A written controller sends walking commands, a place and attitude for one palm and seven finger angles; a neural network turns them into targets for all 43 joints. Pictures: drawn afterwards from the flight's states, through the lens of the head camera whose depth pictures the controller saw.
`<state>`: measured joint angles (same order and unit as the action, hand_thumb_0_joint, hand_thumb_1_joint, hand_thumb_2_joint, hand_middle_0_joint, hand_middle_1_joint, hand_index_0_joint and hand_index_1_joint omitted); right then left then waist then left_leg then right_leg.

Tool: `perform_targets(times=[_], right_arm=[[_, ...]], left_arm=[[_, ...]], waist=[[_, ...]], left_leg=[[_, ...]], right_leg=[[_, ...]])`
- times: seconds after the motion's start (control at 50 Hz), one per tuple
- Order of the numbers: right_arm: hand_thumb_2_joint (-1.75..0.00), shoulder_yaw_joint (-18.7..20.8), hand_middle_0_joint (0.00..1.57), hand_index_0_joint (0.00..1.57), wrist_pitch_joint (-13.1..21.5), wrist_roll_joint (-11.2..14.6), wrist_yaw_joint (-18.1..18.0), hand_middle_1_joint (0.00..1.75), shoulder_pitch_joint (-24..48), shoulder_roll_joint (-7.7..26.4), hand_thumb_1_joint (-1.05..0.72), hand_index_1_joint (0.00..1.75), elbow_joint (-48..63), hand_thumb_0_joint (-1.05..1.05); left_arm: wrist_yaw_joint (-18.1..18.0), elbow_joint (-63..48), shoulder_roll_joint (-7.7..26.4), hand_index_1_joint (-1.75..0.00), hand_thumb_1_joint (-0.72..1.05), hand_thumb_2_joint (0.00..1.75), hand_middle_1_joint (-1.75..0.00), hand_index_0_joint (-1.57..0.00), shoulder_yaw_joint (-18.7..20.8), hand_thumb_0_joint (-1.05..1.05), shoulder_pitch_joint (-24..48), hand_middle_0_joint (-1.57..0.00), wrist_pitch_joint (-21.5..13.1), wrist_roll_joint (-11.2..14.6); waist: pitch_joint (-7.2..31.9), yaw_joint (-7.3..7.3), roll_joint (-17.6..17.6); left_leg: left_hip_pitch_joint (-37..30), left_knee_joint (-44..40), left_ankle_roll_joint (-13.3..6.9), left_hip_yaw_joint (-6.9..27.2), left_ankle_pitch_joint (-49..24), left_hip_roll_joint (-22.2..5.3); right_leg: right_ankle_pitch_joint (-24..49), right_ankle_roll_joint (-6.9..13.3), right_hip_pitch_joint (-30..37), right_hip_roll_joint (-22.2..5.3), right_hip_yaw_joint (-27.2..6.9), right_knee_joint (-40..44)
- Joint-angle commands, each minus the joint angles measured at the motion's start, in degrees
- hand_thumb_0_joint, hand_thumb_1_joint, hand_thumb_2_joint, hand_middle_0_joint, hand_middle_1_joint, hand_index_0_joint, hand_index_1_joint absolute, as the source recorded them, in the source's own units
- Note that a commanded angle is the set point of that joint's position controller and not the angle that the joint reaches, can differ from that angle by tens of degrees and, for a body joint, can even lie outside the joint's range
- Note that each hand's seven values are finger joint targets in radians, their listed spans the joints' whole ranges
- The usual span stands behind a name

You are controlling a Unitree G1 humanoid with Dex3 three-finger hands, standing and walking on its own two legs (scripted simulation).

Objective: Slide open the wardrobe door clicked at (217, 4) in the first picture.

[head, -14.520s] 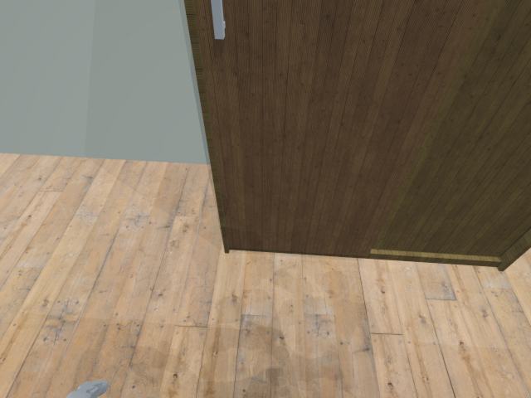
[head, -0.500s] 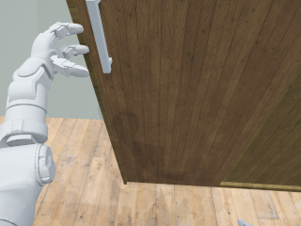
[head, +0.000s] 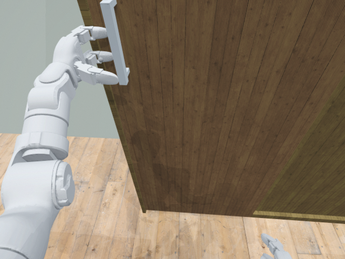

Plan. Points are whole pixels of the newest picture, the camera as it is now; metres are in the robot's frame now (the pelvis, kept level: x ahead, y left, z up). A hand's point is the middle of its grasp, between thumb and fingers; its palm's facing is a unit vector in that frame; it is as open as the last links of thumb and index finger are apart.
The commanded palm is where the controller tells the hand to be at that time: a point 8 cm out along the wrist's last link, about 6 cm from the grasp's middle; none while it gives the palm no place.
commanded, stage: feel for the door with the fingertips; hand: left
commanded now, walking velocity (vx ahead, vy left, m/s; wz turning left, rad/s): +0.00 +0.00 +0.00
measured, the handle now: (118, 44) +0.51 +0.14 +0.27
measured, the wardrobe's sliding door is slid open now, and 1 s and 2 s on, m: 0.00 0.00 0.00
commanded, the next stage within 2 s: slide the fingers in behind the handle in 0.18 s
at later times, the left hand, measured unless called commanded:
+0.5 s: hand (102, 56) +0.46 +0.17 +0.26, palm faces -0.02 -1.00 -0.01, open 13.8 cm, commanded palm +0.44 +0.22 +0.26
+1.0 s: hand (113, 60) +0.45 +0.14 +0.26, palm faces -0.03 -1.00 -0.02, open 14.0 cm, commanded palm +0.43 +0.19 +0.26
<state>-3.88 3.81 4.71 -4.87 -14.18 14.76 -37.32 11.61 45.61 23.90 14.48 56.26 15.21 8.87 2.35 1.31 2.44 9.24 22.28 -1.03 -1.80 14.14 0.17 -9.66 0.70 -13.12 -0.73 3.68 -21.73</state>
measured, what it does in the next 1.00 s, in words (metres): stands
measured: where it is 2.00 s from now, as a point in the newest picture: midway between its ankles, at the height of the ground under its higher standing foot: outside the picture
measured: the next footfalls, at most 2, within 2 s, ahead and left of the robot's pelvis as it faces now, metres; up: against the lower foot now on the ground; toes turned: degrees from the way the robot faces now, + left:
none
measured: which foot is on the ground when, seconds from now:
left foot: down 0.00-1.00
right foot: down 0.00-1.00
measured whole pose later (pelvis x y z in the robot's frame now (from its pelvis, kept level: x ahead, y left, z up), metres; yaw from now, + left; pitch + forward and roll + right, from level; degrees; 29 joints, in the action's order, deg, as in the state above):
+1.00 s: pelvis +0.00 +0.00 +0.00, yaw +0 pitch +1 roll +0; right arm -3.4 4.7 4.4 -4.5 -14.3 14.9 -38.0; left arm 9.0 45.4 20.8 13.0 57.2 14.6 8.9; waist 2.2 1.5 2.4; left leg 9.8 22.5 -1.0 -1.9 13.9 0.2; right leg -9.4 0.8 -13.8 -0.7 3.5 -22.2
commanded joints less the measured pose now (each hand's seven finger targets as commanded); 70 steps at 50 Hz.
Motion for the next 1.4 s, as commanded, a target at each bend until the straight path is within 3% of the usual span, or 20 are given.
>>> perform_targets(times=[0.0,0.08,0.12,0.16,0.34,0.44,0.48,0.56,0.64,0.74,0.76,0.84,0.86,0.96,0.98,1.02,1.16,1.2,1.3,1.38], right_arm=[[-0.9,3.05,0.2,0.2,2.93,0.15,-1.1,0.3,1.52,8.0,-0.9,0.3,5.9,0.0],[-0.9,3.23,0.2,0.2,3.31,-0.08,-0.97,0.3,0.4,8.37,-0.9,0.3,5.47,0.0],[-0.9,3.29,0.2,0.2,3.52,0.03,-0.92,0.3,0.16,8.28,-0.9,0.3,5.06,0.0],[-0.9,3.66,0.2,0.2,3.4,-0.06,-0.89,0.3,-0.6,8.79,-0.9,0.3,4.91,0.0],[-0.9,3.55,0.2,0.2,4.65,-0.11,-0.97,0.3,-2.68,8.94,-0.9,0.3,3.79,0.0],[-0.9,3.73,0.2,0.2,5.38,-0.22,-0.78,0.3,-3.17,9.16,-0.9,0.3,3.91,0.0],[-0.9,3.72,0.2,0.2,5.47,-0.12,-0.56,0.3,-2.31,9.0,-0.9,0.3,4.81,0.0],[-0.9,3.65,0.2,0.2,5.58,0.08,-0.42,0.3,-1.48,8.71,-0.9,0.3,5.04,0.0],[-0.9,3.45,0.2,0.2,5.74,-0.03,0.0,0.3,0.08,8.28,-0.9,0.3,5.87,0.0],[-0.9,3.46,0.2,0.2,5.11,-0.02,0.27,0.3,1.46,7.85,-0.9,0.3,6.27,0.0],[-0.9,3.57,0.2,0.2,4.59,-0.14,0.18,0.3,1.37,8.07,-0.9,0.3,6.18,0.0],[-0.9,3.2,0.2,0.2,3.93,0.04,-0.07,0.3,2.08,7.63,-0.9,0.3,6.04,0.0],[-0.9,3.42,0.2,0.2,3.63,-0.03,-0.2,0.3,1.86,7.83,-0.9,0.3,6.03,0.0],[-0.9,3.3,0.2,0.2,3.56,-0.16,-0.3,0.3,2.28,7.39,-0.9,0.3,6.33,0.0],[-0.9,3.06,0.2,0.2,3.47,-0.08,-0.26,0.3,2.44,7.2,-0.9,0.3,6.14,0.0],[-0.9,3.03,0.2,0.2,3.26,-0.01,-0.28,0.3,2.06,7.21,-0.9,0.3,5.32,0.0],[-0.9,3.37,0.2,0.2,2.8,-0.53,-0.13,0.3,1.55,7.35,-0.9,0.3,5.24,0.0],[-0.9,3.34,0.2,0.2,2.94,-0.35,-0.17,0.3,1.52,7.18,-0.9,0.3,5.2,0.0],[-0.9,3.25,0.2,0.2,3.37,-0.38,0.05,0.3,1.84,6.91,-0.9,0.3,5.27,0.0],[-0.9,3.2,0.2,0.2,3.68,-0.4,-0.03,0.3,1.81,7.16,-0.9,0.3,4.65,0.0]], left_arm=[[1.17,-10.21,12.04,-1.2,-0.5,0.3,-1.2,-0.3,1.24,0.0,34.14,-0.3,-5.11,1.41],[0.85,-9.14,14.44,-1.2,-0.5,0.3,-1.2,-0.3,3.3,0.0,33.71,-0.3,-6.44,1.34],[1.01,-8.02,12.48,-1.2,-0.5,0.3,-1.2,-0.3,1.62,0.0,34.65,-0.3,-6.68,1.21],[0.69,-6.1,15.12,-1.2,-0.5,0.3,-1.2,-0.3,3.71,0.0,32.98,-0.3,-6.95,0.79],[1.04,-2.87,13.44,-1.2,-0.5,0.3,-1.2,-0.3,1.64,0.0,37.01,-0.3,-8.54,0.23],[1.5,-3.06,14.33,-1.2,-0.5,0.3,-1.2,-0.3,2.85,0.0,35.63,-0.3,-9.58,0.63],[1.67,-6.84,14.77,-1.2,-0.5,0.3,-1.2,-0.3,3.18,0.0,34.8,-0.3,-10.16,0.68],[1.49,-6.91,12.49,-1.2,-0.5,0.3,-1.2,-0.3,2.36,0.0,31.99,-0.3,-8.86,1.56],[0.1,-13.19,12.62,-1.2,-0.5,0.3,-1.2,-0.3,2.92,0.0,32.81,-0.3,-8.15,1.05],[-1.22,-15.58,10.64,-1.2,-0.5,0.3,-1.2,-0.3,2.46,0.0,30.87,-0.3,-6.2,1.11],[-1.56,-14.11,12.39,-1.2,-0.5,0.3,-1.2,-0.3,3.86,0.0,29.2,-0.3,-5.69,0.83],[-2.14,-13.52,8.65,-1.2,-0.5,0.3,-1.2,-0.3,0.38,0.0,32.5,-0.3,-4.01,0.6],[-2.44,-12.84,10.74,-1.2,-0.5,0.3,-1.2,-0.3,1.98,0.0,31.5,-0.3,-4.23,0.42],[-2.46,-14.44,8.03,-1.2,-0.5,0.3,-1.2,-0.3,0.03,0.0,33.23,-0.3,-5.58,0.92],[-2.47,-14.5,7.41,-1.2,-0.5,0.3,-1.2,-0.3,-0.51,0.0,33.83,-0.3,-5.58,1.04],[-2.58,-10.96,5.67,-1.2,-0.5,0.3,-1.2,-0.3,-1.53,0.0,33.74,-0.3,-4.67,1.22],[-4.48,-10.99,7.62,-1.2,-0.5,0.3,-1.2,-0.3,0.64,0.0,34.23,-0.3,-5.35,0.56],[-4.06,-11.61,5.62,-1.2,-0.5,0.3,-1.2,-0.3,-1.06,0.0,35.61,-0.3,-5.56,0.73],[-3.83,-13.61,4.79,-1.2,-0.5,0.3,-1.2,-0.3,-1.6,0.0,35.95,-0.3,-5.95,0.92],[-4.2,-11.46,3.99,-1.2,-0.5,0.3,-1.2,-0.3,-1.57,0.0,35.76,-0.3,-5.19,1.68]], waist=[[16.81,1.62,-2.2],[18.36,1.01,-2.75],[17.2,1.54,-2.34],[17.44,0.86,-3.7],[15.93,2.13,-0.82],[17.25,1.71,-3.84],[19.31,0.96,-0.61],[16.35,0.81,-2.99],[18.14,0.13,-0.85],[18.27,-0.11,-2.42],[17.78,-0.54,-3.23],[15.77,0.85,-2.56],[16.59,0.39,-2.56],[19.03,0.67,-2.48],[18.63,0.77,-0.29],[15.7,1.41,-3.05],[19.08,0.42,-4.33],[18.2,1.09,-5.22],[19.5,0.77,-2.14],[16.72,1.13,-4.03]], left_leg=[[-4.03,-1.67,-1.08,2.17,-14.41,-0.15],[-3.72,-1.58,-1.09,2.4,-15.4,-0.11],[-3.39,-1.49,-1.19,2.07,-15.18,-0.12],[-2.82,-1.69,-1.24,2.11,-14.86,-0.17],[-1.92,-2.0,-1.09,2.46,-11.18,-0.25],[-1.76,-1.98,-1.28,2.45,-11.41,-0.36],[-3.22,-1.8,-1.12,2.28,-13.49,-0.37],[-2.35,-2.18,-1.16,2.32,-11.89,-0.52],[-3.37,-2.34,-0.91,2.3,-13.01,-0.65],[-4.02,-1.88,-0.98,2.04,-15.0,-0.67],[-3.22,-2.0,-1.04,1.87,-14.75,-0.62],[-2.94,-2.13,-1.12,1.83,-12.54,-0.51],[-3.29,-2.09,-1.08,1.94,-12.76,-0.54],[-5.33,-1.59,-1.05,2.14,-15.13,-0.48],[-5.06,-1.54,-0.91,2.07,-15.03,-0.36],[-3.57,-1.72,-0.95,2.24,-13.02,-0.35],[-3.66,-1.36,-1.19,2.02,-15.54,-0.26],[-3.4,-1.47,-1.34,2.04,-14.79,-0.31],[-4.38,-1.25,-1.18,1.98,-15.16,-0.08],[-3.15,-1.59,-1.41,2.08,-12.54,-0.08]], right_leg=[[14.64,1.43,7.02,-0.07,-2.14,1.03],[15.32,1.55,8.24,-0.04,-2.08,0.77],[15.58,1.43,7.41,-0.05,-2.12,0.76],[14.77,1.42,8.04,0.02,-2.07,0.99],[10.62,1.47,4.97,0.04,-2.23,1.33],[11.25,1.36,6.2,0.13,-2.25,1.12],[12.77,1.62,7.25,0.06,-2.33,0.7],[10.73,1.56,6.37,0.27,-1.93,1.34],[11.64,1.64,6.99,0.28,-2.13,0.73],[13.85,1.56,7.56,0.34,-2.08,0.33],[13.44,1.55,8.29,0.23,-1.95,0.61],[12.0,1.35,6.22,0.12,-2.14,0.97],[11.73,1.41,6.78,0.11,-2.11,1.1],[13.9,1.51,7.5,0.14,-2.13,0.47],[14.09,1.59,7.31,-0.02,-2.28,0.47],[12.68,1.38,5.82,0.17,-1.99,0.87],[15.23,1.37,8.73,0.0,-2.1,0.24],[14.99,1.28,8.09,0.08,-2.04,0.19],[15.14,1.52,8.42,0.06,-2.09,0.12],[12.54,1.31,6.91,0.18,-2.04,0.79]])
